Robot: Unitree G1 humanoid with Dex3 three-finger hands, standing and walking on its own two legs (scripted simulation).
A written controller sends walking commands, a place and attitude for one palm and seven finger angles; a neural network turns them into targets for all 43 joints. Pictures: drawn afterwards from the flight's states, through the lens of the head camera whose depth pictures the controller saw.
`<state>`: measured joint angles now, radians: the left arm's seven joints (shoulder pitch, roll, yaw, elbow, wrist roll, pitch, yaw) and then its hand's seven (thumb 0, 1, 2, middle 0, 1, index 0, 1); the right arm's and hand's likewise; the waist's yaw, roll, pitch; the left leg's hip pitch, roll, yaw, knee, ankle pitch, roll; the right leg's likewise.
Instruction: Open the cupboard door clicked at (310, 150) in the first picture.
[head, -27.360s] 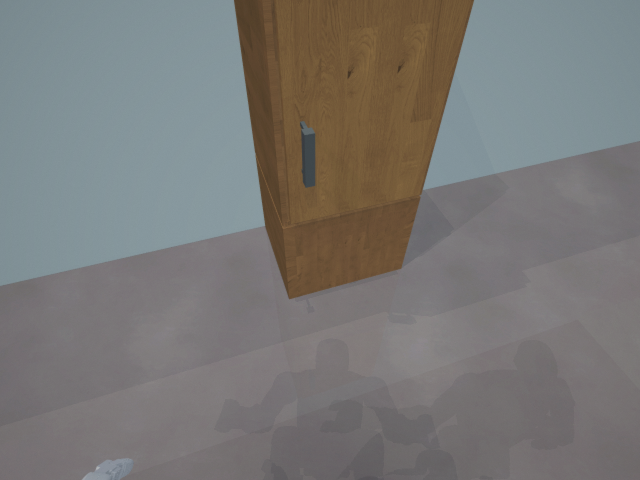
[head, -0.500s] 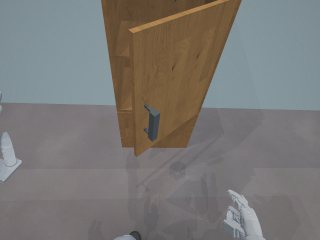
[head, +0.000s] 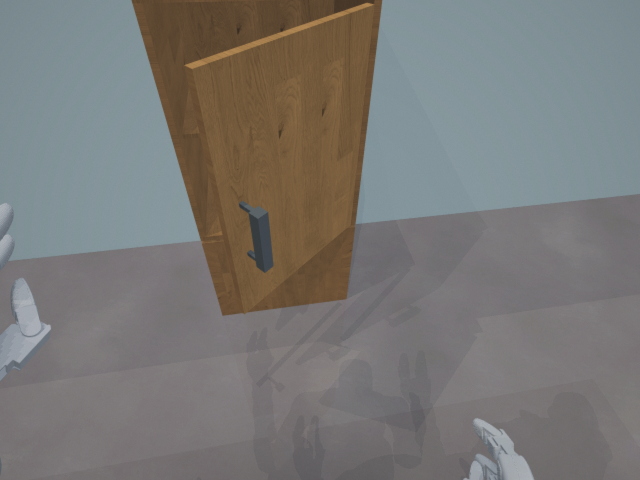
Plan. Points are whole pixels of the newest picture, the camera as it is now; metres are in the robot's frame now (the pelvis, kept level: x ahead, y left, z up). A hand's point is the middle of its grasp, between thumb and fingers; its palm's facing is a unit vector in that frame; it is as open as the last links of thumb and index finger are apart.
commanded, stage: stop stepping back and stand still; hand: left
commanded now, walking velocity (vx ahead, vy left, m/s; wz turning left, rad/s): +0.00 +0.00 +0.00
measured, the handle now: (254, 236) +0.58 +0.12 -0.08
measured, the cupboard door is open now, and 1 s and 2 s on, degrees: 39 39 39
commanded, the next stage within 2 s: let the arm hang, fingers relaxed in 0.36 s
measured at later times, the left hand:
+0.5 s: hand (48, 351) +0.21 +0.25 +0.15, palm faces +0.35 -0.80 -0.48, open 7.4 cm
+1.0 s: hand out of the picture -0.08 +0.20 -0.15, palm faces +0.09 -0.97 -0.21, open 7.2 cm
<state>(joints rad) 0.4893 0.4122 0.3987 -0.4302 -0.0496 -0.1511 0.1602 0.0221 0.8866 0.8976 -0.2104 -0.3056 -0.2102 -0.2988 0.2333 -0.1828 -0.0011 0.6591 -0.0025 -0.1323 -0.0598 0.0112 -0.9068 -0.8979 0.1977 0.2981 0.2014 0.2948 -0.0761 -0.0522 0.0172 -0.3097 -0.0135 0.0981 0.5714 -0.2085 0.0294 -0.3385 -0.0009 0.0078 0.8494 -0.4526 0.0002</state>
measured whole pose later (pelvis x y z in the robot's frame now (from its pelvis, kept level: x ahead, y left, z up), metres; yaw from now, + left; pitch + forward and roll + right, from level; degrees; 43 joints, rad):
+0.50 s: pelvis +0.00 -0.01 +0.02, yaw +2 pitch +0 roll +0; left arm 0.45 0.42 0.32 -0.39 0.00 -0.21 0.12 0.02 0.88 0.90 -0.21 -0.31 -0.21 -0.30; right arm 0.18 -0.25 -0.03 0.66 0.00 -0.14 -0.03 0.01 -0.91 -0.90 0.20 0.30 0.20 0.29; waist 0.01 -0.01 0.04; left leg -0.22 0.02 0.02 0.50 -0.27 -0.01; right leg -0.27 0.02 -0.08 0.50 -0.21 -0.04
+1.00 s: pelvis -0.03 +0.01 +0.02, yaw +3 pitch -2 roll +0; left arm 0.34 0.19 0.01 1.09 0.01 0.03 0.01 0.00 0.94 0.90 -0.21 -0.30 -0.21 -0.30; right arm 0.32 -0.15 0.01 1.07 -0.02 0.04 -0.02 0.01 -0.91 -0.90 0.20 0.30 0.20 0.29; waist 0.01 0.01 0.07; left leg -0.21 -0.01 0.00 0.46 -0.22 0.02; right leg -0.23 0.00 -0.08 0.41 -0.15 -0.03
